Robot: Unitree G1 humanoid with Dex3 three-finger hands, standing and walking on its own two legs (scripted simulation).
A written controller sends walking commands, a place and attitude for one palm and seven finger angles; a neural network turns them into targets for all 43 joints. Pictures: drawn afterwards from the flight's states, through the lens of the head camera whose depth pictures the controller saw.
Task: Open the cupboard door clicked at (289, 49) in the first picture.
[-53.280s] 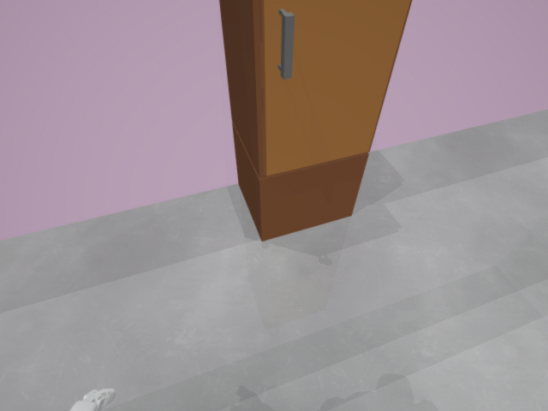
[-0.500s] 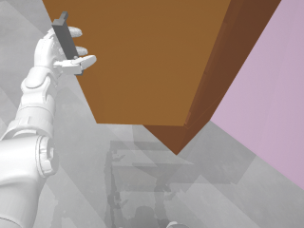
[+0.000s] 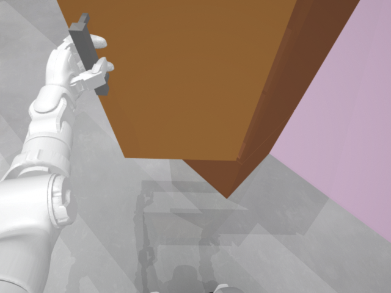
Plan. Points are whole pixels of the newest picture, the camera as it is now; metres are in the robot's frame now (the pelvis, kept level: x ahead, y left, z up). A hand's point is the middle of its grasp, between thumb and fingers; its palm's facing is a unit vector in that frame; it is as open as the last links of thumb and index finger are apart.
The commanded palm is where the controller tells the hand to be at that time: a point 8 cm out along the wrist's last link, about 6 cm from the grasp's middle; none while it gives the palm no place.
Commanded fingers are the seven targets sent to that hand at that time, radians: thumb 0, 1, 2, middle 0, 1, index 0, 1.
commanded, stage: pull the door open along its arc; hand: left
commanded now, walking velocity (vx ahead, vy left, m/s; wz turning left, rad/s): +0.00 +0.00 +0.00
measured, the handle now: (94, 57) +0.57 +0.16 +0.14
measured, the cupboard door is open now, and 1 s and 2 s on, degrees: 43 63 83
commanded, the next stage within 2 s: open thumb and fingers to let go in 1.40 s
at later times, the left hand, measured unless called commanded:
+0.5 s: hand (102, 118) +0.40 +0.13 +0.15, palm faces -0.03 -1.00 +0.07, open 6.2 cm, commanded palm +0.38 +0.18 +0.14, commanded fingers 0.00 0.90 0.90 -0.40 -1.35 -0.40 -1.35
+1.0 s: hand (113, 123) +0.39 +0.11 +0.14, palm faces +0.28 -0.96 +0.01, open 5.8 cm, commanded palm +0.33 +0.15 +0.14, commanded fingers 0.00 0.90 0.90 -0.40 -1.35 -0.40 -1.35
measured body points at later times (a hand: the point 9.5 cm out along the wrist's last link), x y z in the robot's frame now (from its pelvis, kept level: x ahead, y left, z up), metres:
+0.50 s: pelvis +0.00 -0.01 +0.01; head +0.02 -0.02 +0.46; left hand +0.40 +0.18 +0.14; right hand +0.13 -0.26 -0.09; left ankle -0.02 +0.09 -0.71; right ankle +0.00 -0.10 -0.71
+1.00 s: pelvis -0.01 -0.03 +0.02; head +0.00 -0.06 +0.47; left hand +0.37 +0.16 +0.15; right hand +0.09 -0.27 -0.11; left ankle -0.02 +0.09 -0.71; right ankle +0.00 -0.10 -0.71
